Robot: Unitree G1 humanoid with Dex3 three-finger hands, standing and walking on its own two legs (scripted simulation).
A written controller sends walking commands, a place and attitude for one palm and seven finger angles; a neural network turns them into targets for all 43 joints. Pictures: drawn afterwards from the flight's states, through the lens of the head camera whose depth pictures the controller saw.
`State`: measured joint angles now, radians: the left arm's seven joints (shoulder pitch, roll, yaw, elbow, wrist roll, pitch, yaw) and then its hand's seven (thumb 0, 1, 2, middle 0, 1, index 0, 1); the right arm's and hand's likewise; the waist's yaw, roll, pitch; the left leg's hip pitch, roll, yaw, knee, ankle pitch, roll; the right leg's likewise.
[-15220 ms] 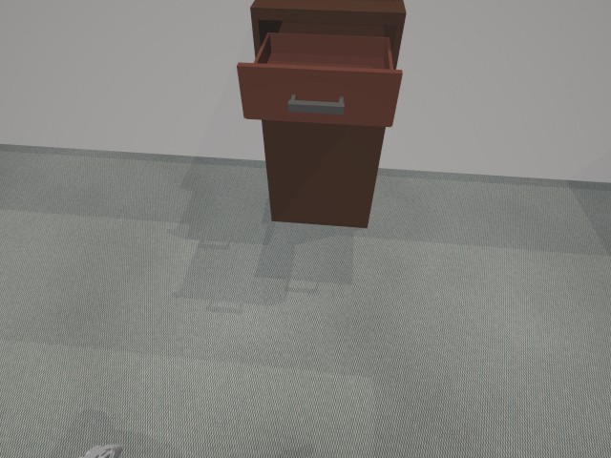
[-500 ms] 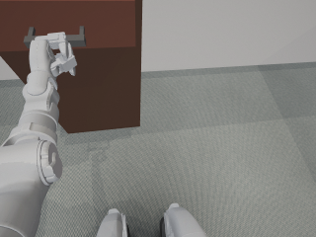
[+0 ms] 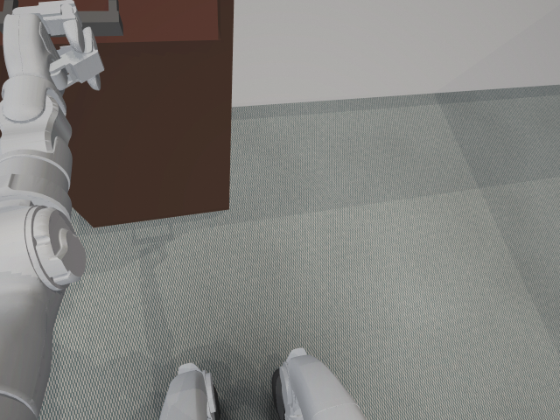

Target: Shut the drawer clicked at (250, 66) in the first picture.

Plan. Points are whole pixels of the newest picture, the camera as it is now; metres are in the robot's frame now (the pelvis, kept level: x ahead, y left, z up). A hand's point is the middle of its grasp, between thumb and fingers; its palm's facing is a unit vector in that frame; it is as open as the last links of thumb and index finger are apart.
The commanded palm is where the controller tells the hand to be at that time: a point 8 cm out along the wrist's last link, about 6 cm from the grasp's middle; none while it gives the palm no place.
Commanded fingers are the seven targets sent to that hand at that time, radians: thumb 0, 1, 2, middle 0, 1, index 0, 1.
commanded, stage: push the drawer shut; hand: left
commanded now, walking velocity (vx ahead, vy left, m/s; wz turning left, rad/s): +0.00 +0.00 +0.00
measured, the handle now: (63, 13) +0.65 +0.19 +0.10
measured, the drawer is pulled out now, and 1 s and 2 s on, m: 0.01 0.00 0.00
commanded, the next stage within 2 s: pull the fist back off the drawer in 0.32 s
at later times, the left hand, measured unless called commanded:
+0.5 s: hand (85, 46) +0.59 +0.16 +0.10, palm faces +0.04 -1.00 -0.03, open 3.4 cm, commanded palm +0.61 +0.17 +0.10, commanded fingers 0.00 0.90 0.90 -1.40 -1.60 -1.40 -1.60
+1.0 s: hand (91, 51) +0.58 +0.15 +0.10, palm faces +0.05 -1.00 +0.00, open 3.3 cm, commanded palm +0.55 +0.18 +0.10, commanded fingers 0.00 0.90 0.90 -1.40 -1.60 -1.40 -1.60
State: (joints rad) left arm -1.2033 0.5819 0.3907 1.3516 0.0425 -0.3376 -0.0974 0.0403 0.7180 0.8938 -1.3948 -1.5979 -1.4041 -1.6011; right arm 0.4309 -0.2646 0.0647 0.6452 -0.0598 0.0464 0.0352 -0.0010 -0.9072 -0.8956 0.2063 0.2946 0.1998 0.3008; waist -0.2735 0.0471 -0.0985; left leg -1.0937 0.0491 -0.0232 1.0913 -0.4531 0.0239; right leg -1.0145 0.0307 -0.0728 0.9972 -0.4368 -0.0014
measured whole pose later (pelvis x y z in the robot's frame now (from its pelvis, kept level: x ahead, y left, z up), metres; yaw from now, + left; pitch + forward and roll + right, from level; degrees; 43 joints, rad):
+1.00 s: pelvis -0.01 +0.01 +0.00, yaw -1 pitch +27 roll -5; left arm -1.19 0.58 0.41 1.26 0.03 -0.28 -0.08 0.04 0.77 0.88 -1.39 -1.60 -1.40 -1.60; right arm 0.47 -0.26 0.08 0.63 -0.06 0.04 0.06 0.00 -0.91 -0.90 0.21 0.29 0.20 0.30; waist -0.28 0.05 -0.09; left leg -1.12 0.06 -0.01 1.10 -0.45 0.03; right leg -1.04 0.04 -0.06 0.99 -0.42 0.01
